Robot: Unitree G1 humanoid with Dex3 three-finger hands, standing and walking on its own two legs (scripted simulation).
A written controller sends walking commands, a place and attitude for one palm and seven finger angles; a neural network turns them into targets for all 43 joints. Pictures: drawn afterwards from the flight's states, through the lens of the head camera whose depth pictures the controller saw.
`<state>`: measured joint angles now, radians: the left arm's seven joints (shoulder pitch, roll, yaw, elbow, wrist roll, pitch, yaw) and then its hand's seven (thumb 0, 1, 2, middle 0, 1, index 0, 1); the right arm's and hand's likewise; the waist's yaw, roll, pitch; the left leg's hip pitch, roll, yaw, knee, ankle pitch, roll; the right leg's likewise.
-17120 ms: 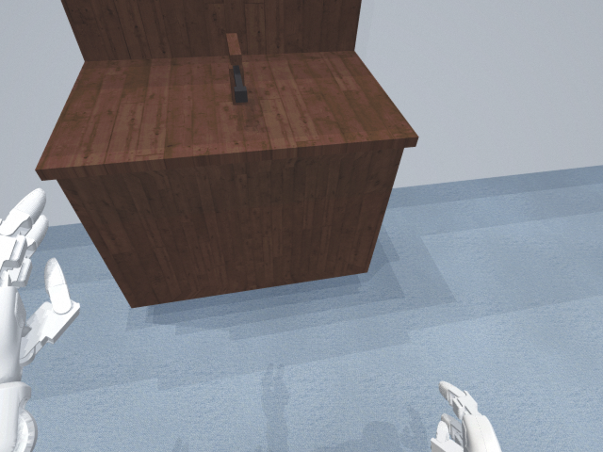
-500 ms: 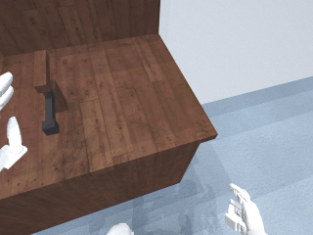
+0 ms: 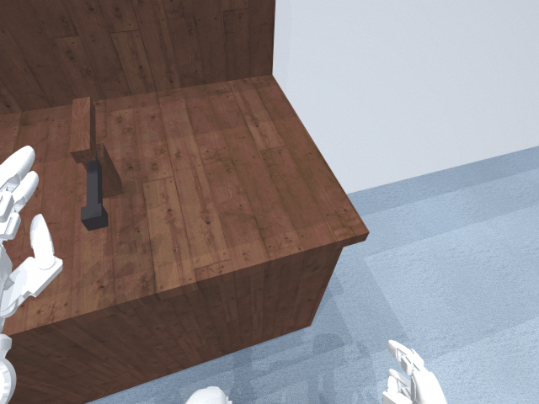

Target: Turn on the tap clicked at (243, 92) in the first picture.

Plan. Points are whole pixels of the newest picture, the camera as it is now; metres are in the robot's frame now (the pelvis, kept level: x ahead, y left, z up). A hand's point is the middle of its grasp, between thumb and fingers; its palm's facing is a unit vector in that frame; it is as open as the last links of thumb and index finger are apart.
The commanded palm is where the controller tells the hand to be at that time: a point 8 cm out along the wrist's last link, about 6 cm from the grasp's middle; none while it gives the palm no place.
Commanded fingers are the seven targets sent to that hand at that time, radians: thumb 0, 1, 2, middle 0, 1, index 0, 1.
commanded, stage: shuffle to correct the standing spot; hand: left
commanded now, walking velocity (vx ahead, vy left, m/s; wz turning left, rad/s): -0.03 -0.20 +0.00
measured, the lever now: (94, 217) +0.35 +0.29 +0.07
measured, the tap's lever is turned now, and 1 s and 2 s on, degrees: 0 0 0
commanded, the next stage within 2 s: come to a stop and stand still in 0.46 s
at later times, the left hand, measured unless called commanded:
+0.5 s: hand (98, 267) +0.22 +0.19 +0.17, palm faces +0.32 -0.83 -0.46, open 7.4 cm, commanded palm +0.17 +0.24 +0.19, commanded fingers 0.00 0.90 0.90 -0.20 -0.30 -0.20 -0.30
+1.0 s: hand (129, 258) +0.22 +0.16 +0.19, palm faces +0.38 -0.80 -0.46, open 7.4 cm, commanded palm +0.16 +0.20 +0.19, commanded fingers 0.00 0.90 0.90 -0.20 -0.30 -0.20 -0.30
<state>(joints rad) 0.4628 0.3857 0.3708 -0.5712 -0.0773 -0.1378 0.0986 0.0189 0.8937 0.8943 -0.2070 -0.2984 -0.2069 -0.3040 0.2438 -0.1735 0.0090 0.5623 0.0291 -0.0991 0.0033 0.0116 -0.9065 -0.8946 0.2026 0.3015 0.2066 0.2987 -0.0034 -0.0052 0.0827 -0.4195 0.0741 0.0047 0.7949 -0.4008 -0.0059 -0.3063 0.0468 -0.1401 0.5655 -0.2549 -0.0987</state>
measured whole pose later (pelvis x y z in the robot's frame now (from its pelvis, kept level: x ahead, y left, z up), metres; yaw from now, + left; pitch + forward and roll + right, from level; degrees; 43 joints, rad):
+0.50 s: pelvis +0.02 -0.05 +0.00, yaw +2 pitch -1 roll +0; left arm 0.56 0.45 0.40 -0.63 -0.10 -0.17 0.11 0.02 0.89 0.89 -0.21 -0.30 -0.21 -0.30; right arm 0.20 -0.20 -0.02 0.54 0.02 -0.09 -0.03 0.01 -0.91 -0.89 0.20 0.30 0.21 0.30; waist -0.01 -0.04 0.11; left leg -0.28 0.08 0.05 0.58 -0.27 -0.02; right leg -0.31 0.03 -0.14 0.60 -0.29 -0.09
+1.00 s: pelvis +0.01 -0.08 +0.02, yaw +1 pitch +1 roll +3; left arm 0.50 0.40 0.36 -0.51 -0.06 -0.18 0.17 0.02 0.89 0.89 -0.21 -0.30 -0.21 -0.30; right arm 0.22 -0.23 -0.01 0.57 0.03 -0.09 -0.03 0.01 -0.91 -0.89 0.20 0.30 0.20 0.30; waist 0.00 -0.03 0.06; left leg -0.21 0.01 0.05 0.46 -0.28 0.04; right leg -0.24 0.05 -0.12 0.35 -0.14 -0.13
